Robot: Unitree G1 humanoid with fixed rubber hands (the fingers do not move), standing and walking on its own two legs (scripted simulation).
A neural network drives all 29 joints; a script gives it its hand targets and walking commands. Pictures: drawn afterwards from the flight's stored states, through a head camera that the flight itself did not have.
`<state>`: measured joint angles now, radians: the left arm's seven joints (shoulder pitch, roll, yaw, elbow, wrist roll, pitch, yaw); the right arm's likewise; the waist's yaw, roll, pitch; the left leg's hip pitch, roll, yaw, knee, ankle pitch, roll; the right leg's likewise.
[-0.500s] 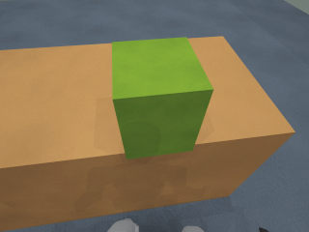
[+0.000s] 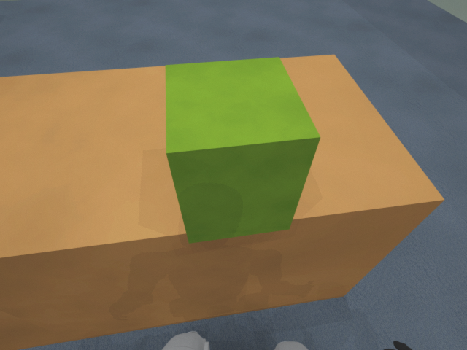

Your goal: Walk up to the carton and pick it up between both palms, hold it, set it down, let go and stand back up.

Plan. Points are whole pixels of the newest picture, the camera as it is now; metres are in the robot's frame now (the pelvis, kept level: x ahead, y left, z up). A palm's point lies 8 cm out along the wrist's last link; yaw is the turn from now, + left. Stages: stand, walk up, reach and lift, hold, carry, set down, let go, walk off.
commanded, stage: walk up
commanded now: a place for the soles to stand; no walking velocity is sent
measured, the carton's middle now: (232, 153) +0.43 +0.02 +0.09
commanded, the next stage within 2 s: reach and lift in 1.20 s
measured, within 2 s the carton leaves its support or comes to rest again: neither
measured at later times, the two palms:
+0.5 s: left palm out of the picture +0.04 +0.27 -0.11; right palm out of the picture +0.07 -0.35 -0.10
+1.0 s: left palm out of the picture +0.05 +0.25 -0.10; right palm out of the picture +0.08 -0.37 -0.10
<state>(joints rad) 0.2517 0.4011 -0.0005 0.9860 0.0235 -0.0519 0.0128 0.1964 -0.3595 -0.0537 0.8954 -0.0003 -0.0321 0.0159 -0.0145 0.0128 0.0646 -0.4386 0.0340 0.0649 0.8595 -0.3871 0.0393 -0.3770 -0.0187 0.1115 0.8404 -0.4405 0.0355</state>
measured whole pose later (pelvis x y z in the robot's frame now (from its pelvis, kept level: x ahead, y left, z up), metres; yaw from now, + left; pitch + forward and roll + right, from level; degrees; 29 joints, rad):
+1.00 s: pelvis +0.00 -0.05 +0.00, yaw +0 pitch -3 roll +2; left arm 0.24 0.36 0.00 0.95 0.02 0.01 -0.02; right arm 0.20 -0.40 -0.05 0.92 0.00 -0.04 -0.03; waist -0.01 0.00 0.06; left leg -0.41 0.02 -0.01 0.80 -0.35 0.00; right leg -0.38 0.00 0.09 0.86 -0.44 0.02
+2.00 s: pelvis -0.03 -0.05 +0.03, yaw +0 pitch -3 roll +1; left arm 0.16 0.27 0.00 0.38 0.00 0.23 0.05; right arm 0.17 -0.22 -0.10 0.68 -0.04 -0.19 0.04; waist 0.01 -0.03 0.14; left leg -0.28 0.02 0.00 0.49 -0.15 -0.04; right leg -0.28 0.00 0.09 0.59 -0.26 0.02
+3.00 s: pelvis -0.03 -0.05 +0.04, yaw -1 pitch -5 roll +2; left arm 0.18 0.17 0.00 -0.18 -0.19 0.38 0.20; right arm 0.21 -0.20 -0.06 -0.01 0.15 0.17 0.00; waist 0.05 -0.04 0.08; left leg -0.21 0.02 -0.02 0.40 -0.12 -0.02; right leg -0.23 0.00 0.09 0.53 -0.22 0.02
